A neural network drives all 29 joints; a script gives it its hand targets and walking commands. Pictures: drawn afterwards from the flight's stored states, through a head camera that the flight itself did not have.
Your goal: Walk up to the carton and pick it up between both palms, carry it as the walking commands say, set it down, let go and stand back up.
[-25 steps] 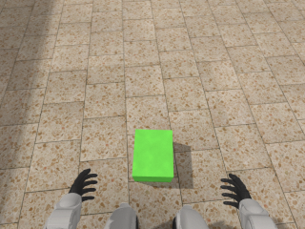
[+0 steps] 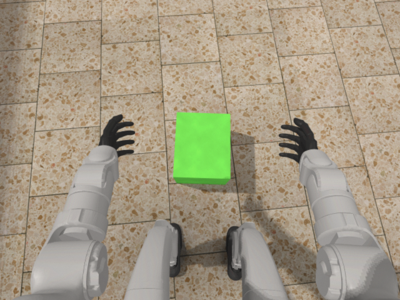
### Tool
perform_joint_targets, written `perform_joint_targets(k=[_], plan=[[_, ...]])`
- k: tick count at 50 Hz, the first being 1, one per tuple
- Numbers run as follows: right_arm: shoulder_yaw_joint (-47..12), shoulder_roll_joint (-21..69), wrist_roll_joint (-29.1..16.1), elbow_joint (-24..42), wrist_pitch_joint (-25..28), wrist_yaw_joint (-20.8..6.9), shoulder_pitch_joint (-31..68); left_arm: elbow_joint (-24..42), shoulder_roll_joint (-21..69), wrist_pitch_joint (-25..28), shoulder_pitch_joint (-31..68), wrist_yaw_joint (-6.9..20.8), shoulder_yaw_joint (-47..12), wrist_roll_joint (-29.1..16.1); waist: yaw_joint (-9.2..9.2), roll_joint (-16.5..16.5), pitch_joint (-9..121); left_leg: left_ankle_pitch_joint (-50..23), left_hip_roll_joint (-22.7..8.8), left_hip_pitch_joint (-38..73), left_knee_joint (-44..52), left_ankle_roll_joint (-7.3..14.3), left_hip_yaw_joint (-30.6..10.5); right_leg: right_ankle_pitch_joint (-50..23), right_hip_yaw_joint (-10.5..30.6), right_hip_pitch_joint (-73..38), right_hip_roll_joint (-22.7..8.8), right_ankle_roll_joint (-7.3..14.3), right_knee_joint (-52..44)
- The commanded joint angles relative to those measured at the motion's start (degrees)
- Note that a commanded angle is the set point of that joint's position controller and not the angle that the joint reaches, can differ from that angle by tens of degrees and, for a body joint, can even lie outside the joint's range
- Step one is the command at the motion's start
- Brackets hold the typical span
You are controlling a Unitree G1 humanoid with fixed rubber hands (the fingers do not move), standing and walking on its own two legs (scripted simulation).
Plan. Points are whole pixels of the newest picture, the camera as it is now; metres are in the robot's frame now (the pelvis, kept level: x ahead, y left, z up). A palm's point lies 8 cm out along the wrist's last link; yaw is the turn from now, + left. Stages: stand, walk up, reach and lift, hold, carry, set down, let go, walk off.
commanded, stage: reach and lift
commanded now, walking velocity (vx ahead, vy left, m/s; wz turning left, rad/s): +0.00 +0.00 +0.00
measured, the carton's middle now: (202, 150) +0.53 +0.00 -0.59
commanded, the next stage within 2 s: none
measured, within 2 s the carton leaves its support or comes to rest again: neither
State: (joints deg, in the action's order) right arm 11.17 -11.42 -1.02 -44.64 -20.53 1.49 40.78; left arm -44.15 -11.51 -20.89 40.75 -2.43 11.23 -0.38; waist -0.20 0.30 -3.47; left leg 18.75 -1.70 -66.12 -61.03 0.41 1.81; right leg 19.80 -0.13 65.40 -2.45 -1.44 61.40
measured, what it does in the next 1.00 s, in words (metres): lowers itself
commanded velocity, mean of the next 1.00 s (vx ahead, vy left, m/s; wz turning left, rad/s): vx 0.00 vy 0.00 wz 0.00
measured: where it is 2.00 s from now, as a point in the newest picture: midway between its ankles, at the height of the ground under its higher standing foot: (203, 260)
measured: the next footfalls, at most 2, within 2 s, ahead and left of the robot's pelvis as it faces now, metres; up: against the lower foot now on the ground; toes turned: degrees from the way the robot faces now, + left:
none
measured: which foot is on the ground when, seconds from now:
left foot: down 0.00-1.00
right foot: down 0.00-1.00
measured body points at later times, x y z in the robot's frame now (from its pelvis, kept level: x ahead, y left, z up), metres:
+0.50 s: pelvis +0.01 -0.01 -0.02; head +0.32 +0.00 +0.30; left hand +0.54 +0.20 -0.13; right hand +0.54 -0.19 -0.13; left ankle +0.09 +0.12 -0.64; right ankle +0.08 -0.14 -0.64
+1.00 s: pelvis +0.00 -0.01 -0.12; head +0.33 +0.00 +0.19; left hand +0.54 +0.20 -0.25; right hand +0.54 -0.19 -0.25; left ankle +0.09 +0.12 -0.64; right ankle +0.08 -0.14 -0.64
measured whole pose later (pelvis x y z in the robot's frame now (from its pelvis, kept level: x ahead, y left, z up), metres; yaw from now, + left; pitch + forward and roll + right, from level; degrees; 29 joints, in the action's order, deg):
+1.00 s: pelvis +0.00 -0.01 -0.12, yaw -1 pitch +51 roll -1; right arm 18.6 -12.5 1.4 -51.2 -7.6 5.1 68.1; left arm -53.8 -16.0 -6.6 69.1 -1.8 19.9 1.8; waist 0.5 0.4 4.2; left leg 24.2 -2.4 -110.4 -84.0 -0.3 -0.1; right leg 25.4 -0.5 109.3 -1.7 -1.0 84.1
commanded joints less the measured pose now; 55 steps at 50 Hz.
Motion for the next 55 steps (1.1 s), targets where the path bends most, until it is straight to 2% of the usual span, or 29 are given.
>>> perform_joint_targets(k=[1,11,19,21,25,28,31,36,41,46,51,55], plan=[[2.06,-6.64,0.37,2.83,3.25,0.72,15.55,2.94,-6.71,3.17,15.53,-0.9,2.09,-0.06,0.3,-0.96,40.65,-2.74,4.85,19.9,7.22,-2.01,-0.72,-1.51,-1.74,-11.17,5.37,0.47,-6.71],[3.17,-8.79,-0.64,0.21,10.59,1.71,25.71,-0.98,-8.84,10.66,26.92,-0.68,2.98,-2.01,-0.32,-1.21,54.48,-15.17,5.42,18.2,4.41,-2.36,-0.93,-11.66,-2.04,-6.61,6.98,0.12,-4.65],[3.61,-8.56,-0.77,-0.98,13.24,1.69,35.57,-3.56,-11.65,14.13,36.09,1.0,6.22,-0.88,2.24,-0.09,61.13,-21.19,5.58,12.9,2.2,-1.36,-0.71,-17.98,-0.62,-5.88,7.29,-0.45,-2.69],[4.46,-8.79,-0.19,-0.73,13.18,1.86,37.81,-3.45,-12.29,14.45,38.02,1.31,7.07,-0.65,2.23,0.38,64.5,-23.25,5.68,12.45,1.75,-1.13,-0.54,-20.58,-0.77,-7.3,7.35,-0.49,-2.33],[6.37,-7.33,2.19,-0.1,13.43,1.88,33.74,-2.87,-11.27,15.02,35.62,2.45,8.28,0.7,0.7,0.46,69.44,-30.91,5.58,15.09,1.41,-0.97,-0.71,-27.92,-1.47,-9.51,7.42,-0.53,-2.58],[7.82,-5.96,3.73,3.18,13.94,1.61,32.58,-0.16,-10.49,15.54,35.56,3.21,9.8,2.6,0.79,-0.6,69.3,-34.33,5.53,15.83,1.43,-0.86,-0.81,-29.8,-1.51,-8.3,7.1,-0.57,-2.95],[8.85,-4.6,4.82,4.91,14.11,1.33,32.32,0.59,-9.24,15.53,35.84,3.74,10.87,4.38,1.25,-1.14,66.98,-33.4,5.57,13.76,1.54,-0.76,-0.57,-28.61,-1.21,-6.32,6.58,-0.65,-3.06],[10.98,-3.35,6.42,1.71,14.33,1.29,34.6,-3.27,-7.64,15.41,37.03,3.98,12.5,6.26,1.07,0.23,59.27,-22.8,5.55,1.03,-1.46,-1.05,-0.16,-20.62,-1.2,1.82,6.36,-0.89,0.61],[11.31,-4.15,6.63,-2.22,14.1,1.64,36.29,-6.26,-8.28,15.29,38.03,3.22,12.7,6.32,1.08,0.13,58.23,-14.95,5.69,-7.17,-8.65,-1.95,0.35,-13.54,-2.38,9.7,7.12,-1.09,8.03],[8.65,-5.57,3.9,-2.19,13.92,3.06,38.78,-5.24,-10.47,15.44,40.57,1.25,10.3,3.72,1.61,-0.57,64.53,-13.82,6.26,-9.17,-16.42,-2.23,1.24,-11.58,-3.37,12.91,7.8,-1.16,15.68],[4.99,-8.98,-0.63,1.47,13.8,4.84,41.2,-1.02,-13.24,15.01,43.34,-0.77,5.83,-1.07,0.96,-1.65,73.43,-15.82,6.19,-7.28,-23.43,-2.21,1.42,-12.62,-4.02,13.8,8.06,-0.76,22.7],[2.47,-10.79,-3.87,2.17,13.49,5.76,43.63,-0.74,-14.12,14.4,45.26,-1.98,2.67,-4.49,0.61,-1.79,74.6,-14.46,5.73,-8.61,-27.85,-2.01,1.23,-11.1,-4.01,16.04,7.67,-0.38,27.38]])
